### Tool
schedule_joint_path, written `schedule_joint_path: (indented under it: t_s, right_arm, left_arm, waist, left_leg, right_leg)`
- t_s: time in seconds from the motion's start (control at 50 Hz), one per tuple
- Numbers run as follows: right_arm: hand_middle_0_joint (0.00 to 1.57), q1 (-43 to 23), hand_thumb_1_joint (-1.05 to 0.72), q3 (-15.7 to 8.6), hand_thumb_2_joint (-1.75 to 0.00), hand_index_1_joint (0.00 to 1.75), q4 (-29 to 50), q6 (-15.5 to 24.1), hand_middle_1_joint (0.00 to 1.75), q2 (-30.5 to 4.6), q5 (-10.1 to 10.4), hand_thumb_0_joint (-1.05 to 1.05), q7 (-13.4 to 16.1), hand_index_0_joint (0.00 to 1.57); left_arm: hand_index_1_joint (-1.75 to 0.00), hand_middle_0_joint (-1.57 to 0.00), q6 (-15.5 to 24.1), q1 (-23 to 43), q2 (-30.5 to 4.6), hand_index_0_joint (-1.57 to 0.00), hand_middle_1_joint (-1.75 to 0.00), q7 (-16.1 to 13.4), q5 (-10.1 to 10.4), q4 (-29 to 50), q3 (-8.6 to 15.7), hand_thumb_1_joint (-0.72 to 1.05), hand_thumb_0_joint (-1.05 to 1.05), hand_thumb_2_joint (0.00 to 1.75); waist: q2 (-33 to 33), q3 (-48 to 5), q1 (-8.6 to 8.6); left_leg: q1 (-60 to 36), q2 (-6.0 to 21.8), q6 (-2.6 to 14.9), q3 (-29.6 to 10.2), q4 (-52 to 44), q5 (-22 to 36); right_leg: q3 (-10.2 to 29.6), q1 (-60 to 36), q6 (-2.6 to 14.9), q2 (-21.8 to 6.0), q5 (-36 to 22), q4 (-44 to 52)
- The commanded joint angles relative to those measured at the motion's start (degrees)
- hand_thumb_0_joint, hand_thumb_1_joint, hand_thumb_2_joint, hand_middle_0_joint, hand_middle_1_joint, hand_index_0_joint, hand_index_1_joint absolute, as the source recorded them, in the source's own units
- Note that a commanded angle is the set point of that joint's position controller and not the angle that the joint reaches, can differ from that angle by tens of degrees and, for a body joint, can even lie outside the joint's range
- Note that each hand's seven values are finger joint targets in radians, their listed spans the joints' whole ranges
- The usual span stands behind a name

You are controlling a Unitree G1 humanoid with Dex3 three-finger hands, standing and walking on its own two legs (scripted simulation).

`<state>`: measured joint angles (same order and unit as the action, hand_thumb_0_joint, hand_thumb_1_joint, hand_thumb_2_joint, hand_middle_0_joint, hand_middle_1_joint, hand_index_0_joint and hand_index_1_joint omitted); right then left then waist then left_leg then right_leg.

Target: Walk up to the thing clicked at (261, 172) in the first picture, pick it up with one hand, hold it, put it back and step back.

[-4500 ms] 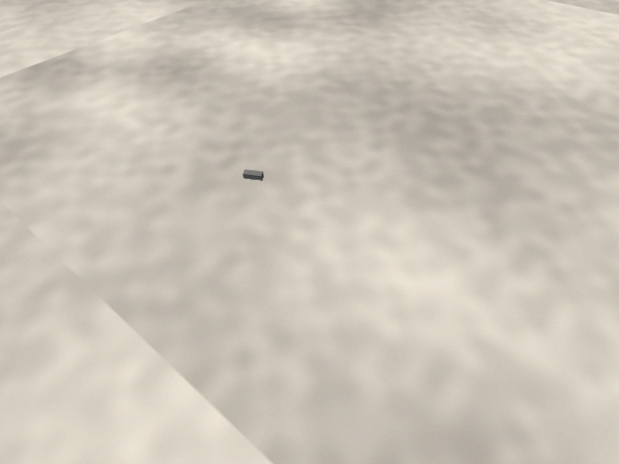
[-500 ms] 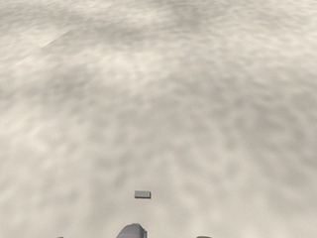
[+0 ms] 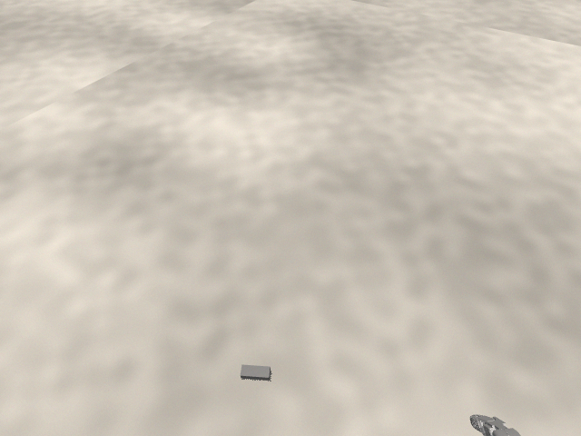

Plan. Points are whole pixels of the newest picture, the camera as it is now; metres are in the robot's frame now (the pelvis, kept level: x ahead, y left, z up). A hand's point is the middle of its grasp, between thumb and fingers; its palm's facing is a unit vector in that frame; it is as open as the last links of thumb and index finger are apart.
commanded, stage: walk up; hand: left
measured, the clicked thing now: (255, 372) +0.43 +0.15 -0.76
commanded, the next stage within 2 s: stand in 0.78 s
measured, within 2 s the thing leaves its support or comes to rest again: neither
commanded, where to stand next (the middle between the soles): +0.07 -0.04 m, yaw -2 degrees
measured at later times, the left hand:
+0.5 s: hand out of the picture +0.10 +0.25 -0.15, palm faces -0.02 -0.95 -0.31, open 7.4 cm
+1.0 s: hand out of the picture +0.10 +0.25 -0.14, palm faces -0.02 -0.94 -0.34, open 7.4 cm
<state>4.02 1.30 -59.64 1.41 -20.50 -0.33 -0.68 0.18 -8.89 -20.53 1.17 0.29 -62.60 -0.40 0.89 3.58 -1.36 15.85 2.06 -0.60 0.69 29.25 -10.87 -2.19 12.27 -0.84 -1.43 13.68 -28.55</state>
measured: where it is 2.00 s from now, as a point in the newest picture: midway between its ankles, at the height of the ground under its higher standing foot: outside the picture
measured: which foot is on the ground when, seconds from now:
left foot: down 0.00-1.00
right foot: down 0.00-1.00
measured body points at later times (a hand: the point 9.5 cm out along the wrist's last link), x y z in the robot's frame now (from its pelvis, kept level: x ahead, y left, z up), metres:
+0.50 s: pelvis +0.01 +0.00 +0.01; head +0.02 +0.01 +0.46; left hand +0.10 +0.30 -0.13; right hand +0.09 -0.30 -0.12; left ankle +0.06 +0.13 -0.74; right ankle +0.02 -0.13 -0.74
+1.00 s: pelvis +0.03 +0.00 +0.01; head +0.04 +0.00 +0.46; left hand +0.10 +0.30 -0.12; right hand +0.12 -0.30 -0.12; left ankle +0.06 +0.13 -0.74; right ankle +0.02 -0.13 -0.74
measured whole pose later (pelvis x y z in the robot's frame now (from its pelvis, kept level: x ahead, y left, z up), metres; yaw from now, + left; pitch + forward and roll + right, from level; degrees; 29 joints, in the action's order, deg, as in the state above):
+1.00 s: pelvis +0.03 +0.00 +0.01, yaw +0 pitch -1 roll +0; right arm 4.2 0.3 -66.1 0.9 -20.1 -0.9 -0.6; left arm 0.5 -5.7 -19.6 0.5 -0.4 -66.5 0.1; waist 0.8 2.2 0.2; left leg 10.0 1.0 -0.6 0.8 19.1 -8.0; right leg -2.4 6.6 -1.4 -2.2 11.1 -18.8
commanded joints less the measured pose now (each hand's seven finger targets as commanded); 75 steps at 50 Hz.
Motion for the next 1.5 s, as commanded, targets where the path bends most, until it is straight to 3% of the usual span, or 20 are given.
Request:
schedule_joint_path:
  t_s: [0.0,0.06,0.14,0.32,0.46,0.56,0.74,0.8,0.84,0.94,1.04,1.22,1.32,1.48]
  right_arm:
    - [0.20,-1.7,-0.90,-3.1,-0.90,0.30,1.0,1.5,0.30,-12.9,0.6,0.00,0.6,0.20]
    - [0.20,-2.4,-0.90,-3.0,-0.90,0.30,-0.1,1.3,0.30,-12.3,0.7,0.00,0.6,0.20]
    - [0.20,-3.3,-0.90,-3.2,-0.90,0.30,-1.4,1.1,0.30,-12.4,0.5,0.00,0.6,0.20]
    - [0.20,-3.3,-0.90,-3.0,-0.90,0.30,-3.3,1.2,0.30,-12.0,0.2,0.00,0.8,0.20]
    - [0.20,-3.4,-0.90,-3.1,-0.90,0.30,-3.8,1.2,0.30,-12.3,0.0,0.00,0.9,0.20]
    - [0.20,-2.6,-0.90,-3.2,-0.90,0.30,-4.2,1.4,0.30,-12.3,0.0,0.00,1.1,0.20]
    - [0.20,-2.3,-0.90,-3.3,-0.90,0.30,-3.9,1.2,0.30,-12.1,0.0,0.00,1.1,0.20]
    - [0.20,-2.5,-0.90,-3.4,-0.90,0.30,-3.6,0.5,0.30,-12.3,-0.3,0.00,1.0,0.20]
    - [0.20,-2.2,-0.90,-3.5,-0.90,0.30,-3.5,0.3,0.30,-12.2,-0.4,0.00,0.8,0.20]
    - [0.20,-2.1,-0.90,-3.4,-0.90,0.30,-3.2,0.6,0.30,-11.7,-0.3,0.00,0.7,0.20]
    - [0.20,-2.7,-0.90,-3.5,-0.90,0.30,-3.1,0.5,0.30,-12.1,-0.2,0.00,0.8,0.20]
    - [0.20,-2.7,-0.90,-3.3,-0.90,0.30,-2.9,0.4,0.30,-11.8,-0.2,0.00,0.9,0.20]
    - [0.20,-2.3,-0.90,-3.4,-0.90,0.30,-3.0,0.6,0.30,-11.8,-0.1,0.00,1.0,0.20]
    - [0.20,-2.3,-0.90,-3.4,-0.90,0.30,-2.6,0.3,0.30,-11.8,-0.1,0.00,1.2,0.20]
  left_arm:
    - [-0.30,-0.20,2.0,4.5,-12.1,-0.20,-0.30,-0.6,-0.2,2.1,2.7,0.90,0.00,0.90]
    - [-0.30,-0.20,2.0,5.3,-12.0,-0.20,-0.30,-0.7,-0.1,1.5,2.6,0.90,0.00,0.90]
    - [-0.30,-0.20,1.7,5.5,-11.8,-0.20,-0.30,-0.8,-0.1,0.5,2.6,0.90,0.00,0.90]
    - [-0.30,-0.20,1.3,6.2,-11.6,-0.20,-0.30,-0.9,-0.3,-0.5,3.0,0.90,0.00,0.90]
    - [-0.30,-0.20,0.9,6.1,-11.3,-0.20,-0.30,-0.8,-0.4,-1.0,3.1,0.90,0.00,0.90]
    - [-0.30,-0.20,0.9,6.3,-11.0,-0.20,-0.30,-0.8,-0.4,-1.0,3.1,0.90,0.00,0.90]
    - [-0.30,-0.20,0.9,7.0,-11.0,-0.20,-0.30,-0.9,-0.5,-0.9,3.1,0.90,0.00,0.90]
    - [-0.30,-0.20,1.2,6.4,-10.9,-0.20,-0.30,-1.2,-0.9,-0.9,2.9,0.90,0.00,0.90]
    - [-0.30,-0.20,1.2,6.6,-11.3,-0.20,-0.30,-1.2,-1.0,-0.7,3.0,0.90,0.00,0.90]
    - [-0.30,-0.20,1.7,6.0,-11.7,-0.20,-0.30,-1.4,-0.8,-0.3,2.9,0.90,0.00,0.90]
    - [-0.30,-0.20,1.8,5.5,-11.4,-0.20,-0.30,-1.5,-0.8,-0.2,2.8,0.90,0.00,0.90]
    - [-0.30,-0.20,1.6,5.6,-11.5,-0.20,-0.30,-1.6,-0.9,-0.2,2.9,0.90,0.00,0.90]
    - [-0.30,-0.20,1.8,4.9,-11.5,-0.20,-0.30,-1.6,-0.7,-0.2,3.0,0.90,0.00,0.90]
    - [-0.30,-0.20,1.5,5.4,-11.4,-0.20,-0.30,-1.8,-0.9,0.1,3.1,0.90,0.00,0.90]
  waist:
    - [-2.6,-5.3,1.55]
    - [-3.6,-5.8,1.45]
    - [-3.1,-4.9,1.21]
    - [-1.4,-6.0,1.06]
    - [0.6,-5.0,1.02]
    - [0.2,-6.8,1.21]
    - [-1.6,-7.0,1.66]
    - [-0.5,-5.1,1.67]
    - [-1.3,-5.1,1.73]
    - [-2.0,-6.1,1.73]
    - [-1.1,-7.0,1.54]
    - [-1.0,-6.7,1.36]
    - [-1.2,-8.5,1.34]
    - [-0.8,-6.1,1.40]
  left_leg:
    - [-6.3,5.2,2.47,-6.4,-7.8,0.6]
    - [-7.8,5.0,2.13,-5.8,-8.6,3.2]
    - [-8.3,5.2,1.86,-6.0,-10.6,1.8]
    - [-6.7,5.6,1.55,-5.8,-12.8,4.1]
    - [-5.1,5.7,1.47,-6.9,-15.1,-1.2]
    - [-6.5,5.9,1.48,-6.5,-14.5,4.0]
    - [-8.3,5.7,1.52,-5.5,-13.2,7.5]
    - [-6.9,5.7,0.99,-6.3,-14.5,-0.1]
    - [-6.0,5.8,1.16,-6.4,-14.7,-0.5]
    - [-8.5,5.7,1.25,-5.9,-13.2,6.9]
    - [-9.3,6.0,1.49,-5.6,-12.3,10.4]
    - [-9.2,6.1,1.18,-5.8,-12.7,11.2]
    - [-11.9,6.4,1.43,-5.3,-11.2,18.2]
    - [-10.0,5.9,1.14,-5.0,-12.4,13.5]
  right_leg:
    - [7.8,0.6,2.81,-6.4,-2.4,10.0]
    - [7.9,-0.4,2.46,-6.9,-3.5,11.8]
    - [6.9,-0.5,2.06,-6.6,-2.0,13.1]
    - [5.8,-5.3,1.69,-6.5,-5.8,13.1]
    - [5.5,-5.7,1.82,-6.1,-4.2,12.9]
    - [5.3,-7.1,1.67,-6.2,-6.7,12.7]
    - [5.3,-6.3,1.41,-6.5,-8.8,13.3]
    - [5.0,-4.3,1.25,-6.3,-2.2,13.8]
    - [5.0,-4.8,1.38,-6.4,-1.8,13.7]
    - [5.3,-4.8,1.26,-6.9,-5.8,13.8]
    - [4.9,-6.3,1.10,-7.1,-9.1,13.6]
    - [4.4,-7.4,1.06,-7.1,-9.1,13.3]
    - [4.2,-8.8,1.06,-7.5,-16.0,12.8]
    - [4.2,-8.4,1.03,-7.3,-12.3,14.3]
